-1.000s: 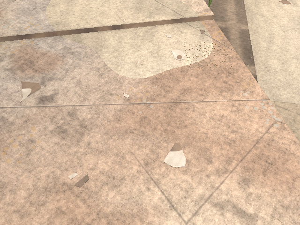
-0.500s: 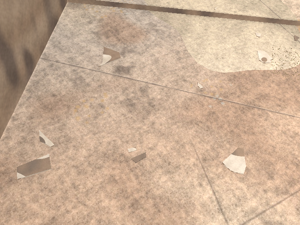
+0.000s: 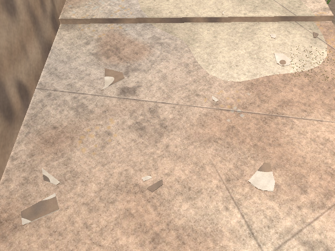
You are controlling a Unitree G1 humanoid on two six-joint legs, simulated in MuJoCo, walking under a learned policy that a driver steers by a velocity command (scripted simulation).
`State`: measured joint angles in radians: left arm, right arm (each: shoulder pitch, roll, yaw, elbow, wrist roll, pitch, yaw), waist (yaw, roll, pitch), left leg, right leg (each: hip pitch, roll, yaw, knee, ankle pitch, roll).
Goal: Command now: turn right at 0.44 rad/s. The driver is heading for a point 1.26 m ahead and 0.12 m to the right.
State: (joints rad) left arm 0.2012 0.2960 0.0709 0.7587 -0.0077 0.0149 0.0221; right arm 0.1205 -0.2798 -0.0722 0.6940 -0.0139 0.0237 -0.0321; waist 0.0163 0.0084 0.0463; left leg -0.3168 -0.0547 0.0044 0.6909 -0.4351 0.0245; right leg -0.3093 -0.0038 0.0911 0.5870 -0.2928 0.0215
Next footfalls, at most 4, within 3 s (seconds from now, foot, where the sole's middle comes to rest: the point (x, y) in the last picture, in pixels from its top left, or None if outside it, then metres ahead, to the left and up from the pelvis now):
0.60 right None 0.03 -0.16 -0.77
1.06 left None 0.41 -0.03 -0.77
1.54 right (236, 198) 0.69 -0.23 -0.77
2.04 left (165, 156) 0.90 0.07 -0.77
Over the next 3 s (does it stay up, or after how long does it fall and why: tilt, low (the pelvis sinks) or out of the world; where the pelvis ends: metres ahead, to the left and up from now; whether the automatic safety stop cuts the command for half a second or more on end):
stays up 0.96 -0.08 0.00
